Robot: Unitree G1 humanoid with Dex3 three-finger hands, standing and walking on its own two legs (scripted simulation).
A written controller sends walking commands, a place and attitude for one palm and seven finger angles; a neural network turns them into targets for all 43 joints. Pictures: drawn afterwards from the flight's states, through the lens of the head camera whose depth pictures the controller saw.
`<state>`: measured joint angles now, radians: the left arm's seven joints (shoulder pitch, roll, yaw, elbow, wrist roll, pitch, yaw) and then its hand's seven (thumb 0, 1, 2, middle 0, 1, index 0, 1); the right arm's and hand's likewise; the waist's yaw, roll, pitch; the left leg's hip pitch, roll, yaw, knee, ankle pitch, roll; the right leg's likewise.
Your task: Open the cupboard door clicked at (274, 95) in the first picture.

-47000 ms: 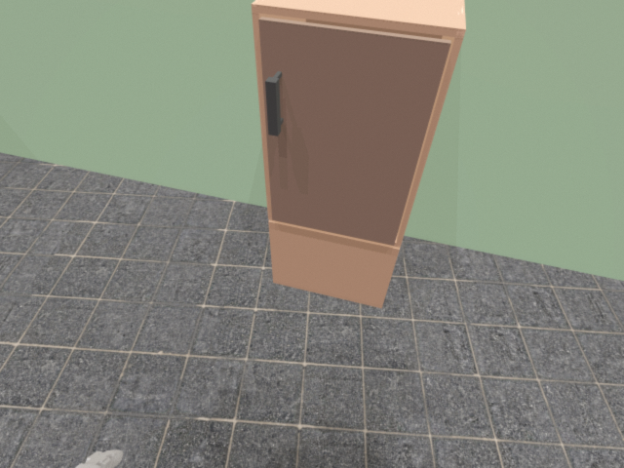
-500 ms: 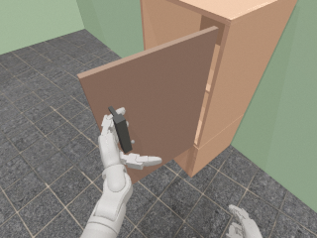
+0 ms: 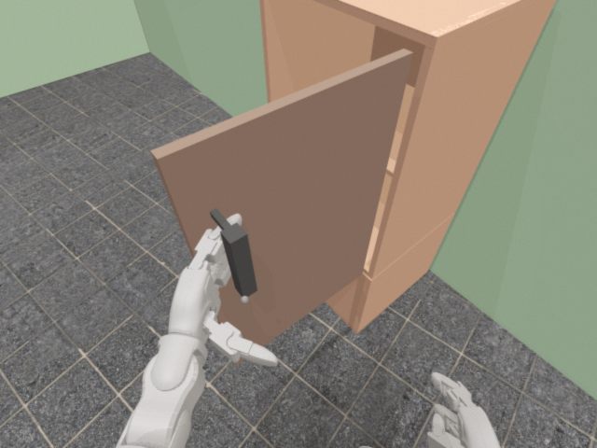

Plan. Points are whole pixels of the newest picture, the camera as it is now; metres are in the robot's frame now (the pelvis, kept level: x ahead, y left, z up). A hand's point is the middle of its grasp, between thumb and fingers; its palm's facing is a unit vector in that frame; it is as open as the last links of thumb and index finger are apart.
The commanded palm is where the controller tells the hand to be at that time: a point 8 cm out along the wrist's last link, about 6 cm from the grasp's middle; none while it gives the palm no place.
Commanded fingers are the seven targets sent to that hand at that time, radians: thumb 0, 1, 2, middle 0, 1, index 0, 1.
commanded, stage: slide the hand sideways off the handle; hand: left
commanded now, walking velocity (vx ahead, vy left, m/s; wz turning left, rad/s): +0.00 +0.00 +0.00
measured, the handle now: (232, 254) +0.35 +0.12 +0.07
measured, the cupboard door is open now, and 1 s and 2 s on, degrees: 88 87 87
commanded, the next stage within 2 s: draw the hand back to the body in 0.72 s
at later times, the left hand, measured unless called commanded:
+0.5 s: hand (199, 332) +0.24 +0.14 +0.07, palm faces +0.02 -1.00 -0.05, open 16.2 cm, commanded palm +0.21 +0.20 +0.07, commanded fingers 0.00 -0.50 0.30 -0.15 -0.30 -0.15 -0.30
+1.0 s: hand (170, 350) +0.21 +0.16 +0.08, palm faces -0.01 -1.00 -0.09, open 16.3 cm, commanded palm +0.18 +0.22 +0.09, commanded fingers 0.00 -0.50 0.30 -0.15 -0.30 -0.15 -0.30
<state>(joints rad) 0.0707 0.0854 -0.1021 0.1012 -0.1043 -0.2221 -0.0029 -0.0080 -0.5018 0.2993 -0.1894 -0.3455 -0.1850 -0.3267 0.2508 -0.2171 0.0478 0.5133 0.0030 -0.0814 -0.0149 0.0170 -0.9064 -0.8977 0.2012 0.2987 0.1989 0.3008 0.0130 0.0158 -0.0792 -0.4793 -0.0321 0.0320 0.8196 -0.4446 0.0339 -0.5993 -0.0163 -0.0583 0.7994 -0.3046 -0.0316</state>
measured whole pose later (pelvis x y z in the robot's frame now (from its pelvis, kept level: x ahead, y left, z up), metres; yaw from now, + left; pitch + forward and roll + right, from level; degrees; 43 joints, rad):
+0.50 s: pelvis +0.03 -0.01 -0.01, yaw +1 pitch +9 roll +0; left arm 0.43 0.17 0.03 -0.18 -0.18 -0.23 -0.13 -0.01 -0.50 0.30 -0.17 -0.31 -0.17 -0.30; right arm 0.27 -0.23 0.03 0.46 0.01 -0.12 -0.04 0.02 -0.91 -0.90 0.20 0.30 0.20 0.30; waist 0.03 0.04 -0.11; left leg -0.52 -0.01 0.00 0.88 -0.51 0.02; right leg -0.63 0.00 -0.09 0.85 -0.37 -0.05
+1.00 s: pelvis +0.01 -0.01 -0.02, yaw +1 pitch +8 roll -1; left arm 0.48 0.24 0.10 -0.28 -0.24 -0.20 -0.19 -0.01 -0.50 0.30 -0.16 -0.30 -0.15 -0.30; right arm 0.28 -0.24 0.04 0.46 0.03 -0.17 -0.07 0.02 -0.91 -0.90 0.20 0.30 0.20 0.30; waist 0.02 0.05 -0.12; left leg -0.57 -0.01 -0.01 0.97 -0.53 0.02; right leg -0.66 0.00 -0.11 0.90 -0.38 -0.04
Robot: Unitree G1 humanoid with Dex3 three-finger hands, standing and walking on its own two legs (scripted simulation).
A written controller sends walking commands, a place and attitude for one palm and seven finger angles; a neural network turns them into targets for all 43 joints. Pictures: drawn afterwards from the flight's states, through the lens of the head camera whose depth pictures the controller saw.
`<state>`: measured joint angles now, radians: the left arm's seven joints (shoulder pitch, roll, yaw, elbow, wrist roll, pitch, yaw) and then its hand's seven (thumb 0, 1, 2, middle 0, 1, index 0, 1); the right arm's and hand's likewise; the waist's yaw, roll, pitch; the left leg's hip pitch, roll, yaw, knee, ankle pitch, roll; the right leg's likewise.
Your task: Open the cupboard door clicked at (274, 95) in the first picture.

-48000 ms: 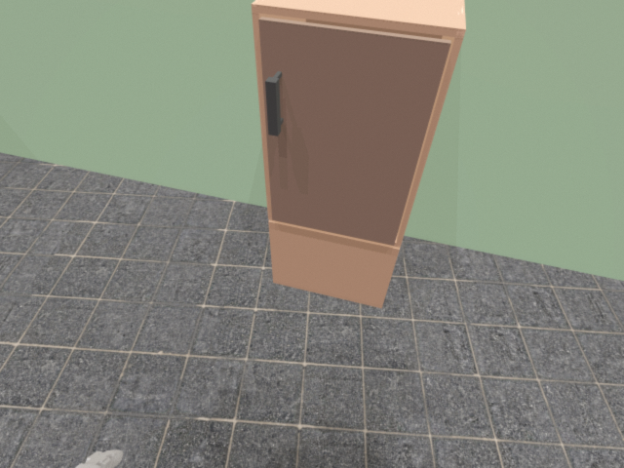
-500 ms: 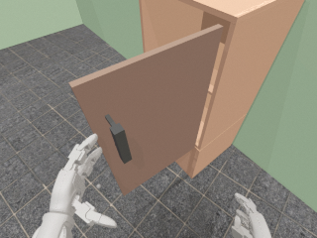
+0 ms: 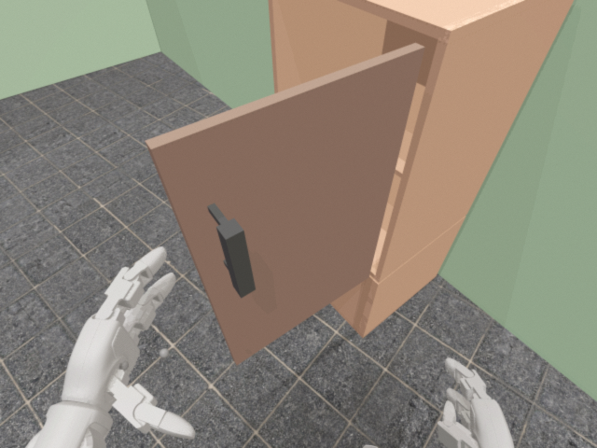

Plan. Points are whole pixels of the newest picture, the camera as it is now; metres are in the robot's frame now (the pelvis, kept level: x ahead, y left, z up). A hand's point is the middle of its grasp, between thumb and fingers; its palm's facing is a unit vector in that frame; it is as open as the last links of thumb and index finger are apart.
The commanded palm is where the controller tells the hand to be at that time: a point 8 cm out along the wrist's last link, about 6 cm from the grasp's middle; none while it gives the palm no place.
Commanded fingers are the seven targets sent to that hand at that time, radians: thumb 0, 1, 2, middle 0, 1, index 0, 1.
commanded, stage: draw the hand back to the body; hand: left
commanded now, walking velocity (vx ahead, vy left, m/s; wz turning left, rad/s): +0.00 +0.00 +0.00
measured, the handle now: (230, 250) +0.35 +0.12 +0.09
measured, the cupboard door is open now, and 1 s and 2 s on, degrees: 87 87 87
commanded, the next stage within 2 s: step back with the hand held close in 1.40 s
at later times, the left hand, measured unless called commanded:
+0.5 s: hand (79, 328) +0.20 +0.23 +0.15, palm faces +0.26 -0.91 -0.31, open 15.1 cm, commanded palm +0.16 +0.28 +0.17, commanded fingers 0.00 0.03 0.52 -0.17 -0.30 -0.17 -0.30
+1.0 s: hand (9, 271) +0.23 +0.28 +0.21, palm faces +0.44 -0.80 -0.41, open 9.4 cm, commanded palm +0.18 +0.32 +0.22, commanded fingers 0.00 0.90 0.90 -0.20 -0.30 -0.20 -0.30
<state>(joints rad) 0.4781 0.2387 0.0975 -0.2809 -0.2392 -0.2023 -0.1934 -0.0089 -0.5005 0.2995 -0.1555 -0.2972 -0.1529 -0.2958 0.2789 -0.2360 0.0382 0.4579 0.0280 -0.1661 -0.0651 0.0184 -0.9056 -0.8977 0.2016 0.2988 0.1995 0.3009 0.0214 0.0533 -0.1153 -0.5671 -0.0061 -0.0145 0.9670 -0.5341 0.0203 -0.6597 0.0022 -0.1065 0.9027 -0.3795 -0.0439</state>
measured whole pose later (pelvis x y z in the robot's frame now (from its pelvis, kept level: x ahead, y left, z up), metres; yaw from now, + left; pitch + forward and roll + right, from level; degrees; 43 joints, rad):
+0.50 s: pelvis +0.01 +0.02 +0.03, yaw +0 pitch +2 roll -2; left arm 0.52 0.30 0.19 -0.41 -0.09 -0.06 0.05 -0.01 -0.29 0.39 -0.16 -0.30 -0.16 -0.30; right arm 0.27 -0.23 0.05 0.53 0.01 -0.20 -0.10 0.02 -0.90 -0.90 0.20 0.30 0.20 0.30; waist 0.05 0.06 -0.07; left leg -0.32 -0.02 0.00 0.74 -0.45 0.04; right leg -0.41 0.00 -0.08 0.67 -0.29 -0.02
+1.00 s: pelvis +0.03 +0.02 +0.05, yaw -2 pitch -3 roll -1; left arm 0.46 0.35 0.33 -0.40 -0.04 -0.09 0.12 0.01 0.56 0.76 -0.20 -0.30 -0.20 -0.30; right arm 0.21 -0.22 0.03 0.62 -0.01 -0.16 -0.06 0.02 -0.90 -0.90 0.20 0.30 0.20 0.30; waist 0.08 0.07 0.00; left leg -0.07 -0.03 0.03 0.46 -0.35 0.05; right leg -0.19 0.01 -0.05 0.44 -0.21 -0.01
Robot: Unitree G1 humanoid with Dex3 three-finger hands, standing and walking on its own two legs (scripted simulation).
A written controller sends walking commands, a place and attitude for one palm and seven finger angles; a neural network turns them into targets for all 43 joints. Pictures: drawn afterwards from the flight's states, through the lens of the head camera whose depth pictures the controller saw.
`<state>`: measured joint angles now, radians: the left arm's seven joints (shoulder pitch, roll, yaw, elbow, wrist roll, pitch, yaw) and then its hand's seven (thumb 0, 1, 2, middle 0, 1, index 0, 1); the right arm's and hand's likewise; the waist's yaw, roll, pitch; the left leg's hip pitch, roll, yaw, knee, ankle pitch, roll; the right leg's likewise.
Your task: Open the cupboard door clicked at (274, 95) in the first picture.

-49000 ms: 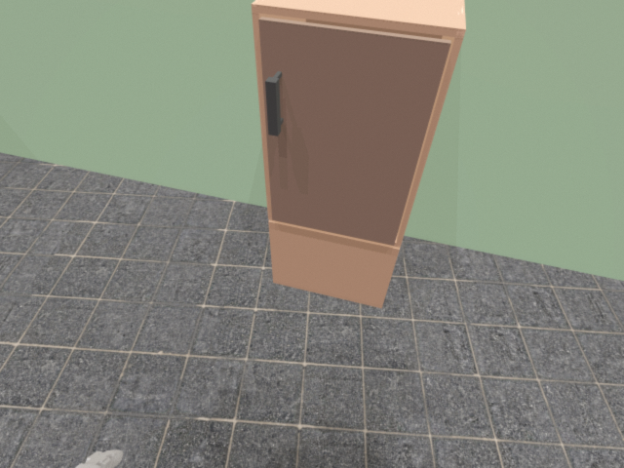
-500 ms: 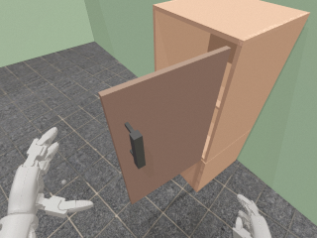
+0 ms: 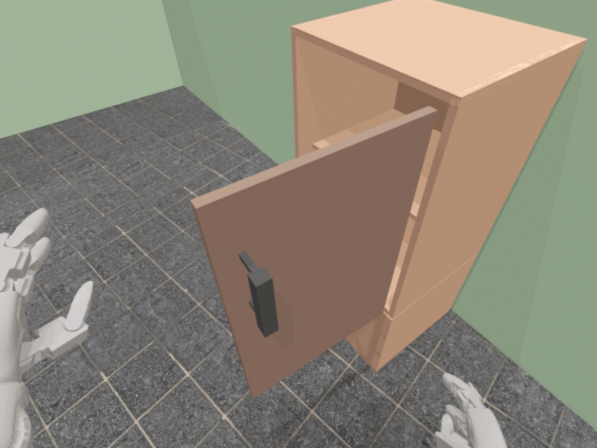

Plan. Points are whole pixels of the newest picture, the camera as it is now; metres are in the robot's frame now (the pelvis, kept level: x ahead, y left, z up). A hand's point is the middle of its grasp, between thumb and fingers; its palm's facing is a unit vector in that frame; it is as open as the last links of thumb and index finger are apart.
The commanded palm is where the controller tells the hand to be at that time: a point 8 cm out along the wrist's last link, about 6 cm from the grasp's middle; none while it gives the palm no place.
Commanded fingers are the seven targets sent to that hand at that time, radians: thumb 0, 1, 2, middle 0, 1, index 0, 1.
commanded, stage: draw the hand back to the body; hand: left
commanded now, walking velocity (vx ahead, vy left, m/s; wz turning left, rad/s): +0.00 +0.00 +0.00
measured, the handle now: (257, 293) +0.32 +0.11 +0.04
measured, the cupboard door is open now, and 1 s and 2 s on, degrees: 87 87 87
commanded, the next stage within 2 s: step back with the hand held close in 0.40 s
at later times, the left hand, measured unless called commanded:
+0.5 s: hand (79, 323) +0.18 +0.25 +0.16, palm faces +0.48 -0.78 -0.40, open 7.5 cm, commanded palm +0.13 +0.28 +0.18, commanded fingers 0.00 0.90 0.90 -0.20 -0.30 -0.20 -0.30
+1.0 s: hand (56, 350) +0.15 +0.25 +0.16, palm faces +0.39 -0.75 -0.53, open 7.4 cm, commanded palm +0.09 +0.29 +0.18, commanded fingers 0.00 0.90 0.90 -0.20 -0.30 -0.20 -0.30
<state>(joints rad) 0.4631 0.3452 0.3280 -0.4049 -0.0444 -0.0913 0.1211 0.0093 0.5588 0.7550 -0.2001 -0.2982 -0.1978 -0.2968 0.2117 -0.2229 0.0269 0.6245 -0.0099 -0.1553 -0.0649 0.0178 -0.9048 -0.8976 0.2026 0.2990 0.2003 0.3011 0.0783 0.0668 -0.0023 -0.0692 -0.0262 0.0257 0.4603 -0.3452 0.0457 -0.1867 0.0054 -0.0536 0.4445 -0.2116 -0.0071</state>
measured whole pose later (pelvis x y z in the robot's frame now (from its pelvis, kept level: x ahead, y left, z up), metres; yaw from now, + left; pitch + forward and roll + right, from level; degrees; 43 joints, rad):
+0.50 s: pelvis -0.01 -0.02 +0.00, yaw +0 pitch -5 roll -1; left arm 0.44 0.33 0.34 -0.35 -0.05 -0.12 0.12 0.02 0.89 0.90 -0.21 -0.30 -0.21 -0.30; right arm 0.20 -0.23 0.01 0.66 -0.01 -0.15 -0.06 0.02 -0.91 -0.90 0.20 0.30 0.20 0.30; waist 0.08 0.07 0.03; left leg -0.03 0.00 0.02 0.42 -0.31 0.02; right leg -0.14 0.03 -0.06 0.40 -0.18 -0.03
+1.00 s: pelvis -0.06 +0.00 -0.01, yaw -2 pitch +0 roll +1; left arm 0.55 0.42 0.44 -0.49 0.01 -0.19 0.16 0.02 0.89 0.90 -0.22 -0.30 -0.21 -0.30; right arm 0.21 -0.23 -0.02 0.54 -0.02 -0.04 -0.09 0.02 -0.91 -0.90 0.20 0.30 0.20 0.30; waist -0.01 -0.02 0.03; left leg -0.25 -0.04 0.08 0.54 -0.29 0.06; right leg -0.39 -0.01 0.00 0.52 -0.14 0.00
